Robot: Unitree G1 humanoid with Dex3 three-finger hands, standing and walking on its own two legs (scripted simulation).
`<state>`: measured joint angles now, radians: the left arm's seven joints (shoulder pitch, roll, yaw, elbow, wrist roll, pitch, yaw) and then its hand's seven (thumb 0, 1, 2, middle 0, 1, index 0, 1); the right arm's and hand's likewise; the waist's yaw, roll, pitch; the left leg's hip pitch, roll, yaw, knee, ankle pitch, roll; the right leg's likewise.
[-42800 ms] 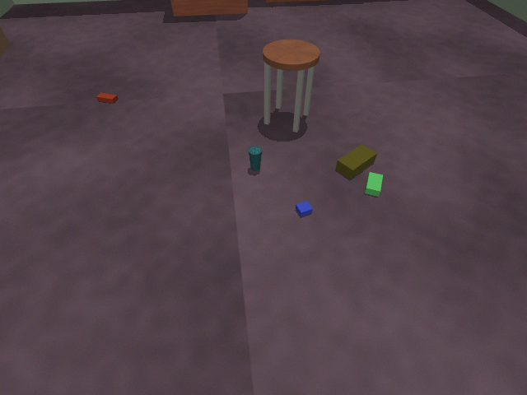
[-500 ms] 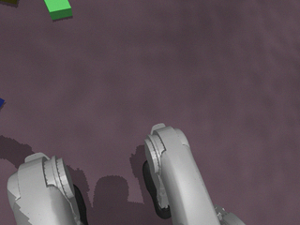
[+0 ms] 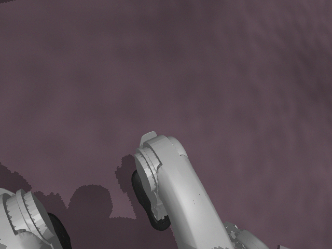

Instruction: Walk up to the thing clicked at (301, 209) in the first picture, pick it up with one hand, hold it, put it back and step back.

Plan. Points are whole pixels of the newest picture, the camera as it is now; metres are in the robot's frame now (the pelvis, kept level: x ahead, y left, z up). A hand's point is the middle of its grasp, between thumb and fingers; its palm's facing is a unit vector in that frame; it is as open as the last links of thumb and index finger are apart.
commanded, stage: approach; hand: left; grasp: from above
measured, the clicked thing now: out of the picture +0.46 +0.38 -0.30
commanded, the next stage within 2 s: close in in 0.38 s
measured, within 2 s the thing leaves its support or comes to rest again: neither
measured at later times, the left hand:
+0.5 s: hand out of the picture +0.43 +0.38 -0.20, palm faces -0.11 -0.42 -0.90, open 14.4 cm
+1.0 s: hand out of the picture +0.45 +0.36 -0.23, palm faces -0.14 -0.43 -0.89, open 14.5 cm
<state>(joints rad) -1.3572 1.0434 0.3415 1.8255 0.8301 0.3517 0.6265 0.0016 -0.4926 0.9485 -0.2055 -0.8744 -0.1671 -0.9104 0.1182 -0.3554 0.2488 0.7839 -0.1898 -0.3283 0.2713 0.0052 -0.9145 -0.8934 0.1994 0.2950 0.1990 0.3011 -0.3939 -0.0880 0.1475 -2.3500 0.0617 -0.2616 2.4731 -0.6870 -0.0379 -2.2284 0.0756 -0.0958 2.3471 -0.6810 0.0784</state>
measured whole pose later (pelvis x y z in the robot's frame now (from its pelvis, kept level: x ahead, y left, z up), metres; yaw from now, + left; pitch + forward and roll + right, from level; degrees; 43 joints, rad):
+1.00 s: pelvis +0.00 +0.00 +0.01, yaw -2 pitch +30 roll -14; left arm -1.30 1.10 0.35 1.77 0.76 0.37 0.65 0.00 -0.59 1.06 -0.11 -0.93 -0.05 -0.99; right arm 0.12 -0.37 0.32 0.69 -0.19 -0.32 0.30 0.00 -0.92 -0.90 0.20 0.30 0.20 0.30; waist -0.42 -0.14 0.23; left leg -2.31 0.07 -0.30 2.46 -0.70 -0.04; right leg -2.18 0.09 -0.13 2.30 -0.68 0.08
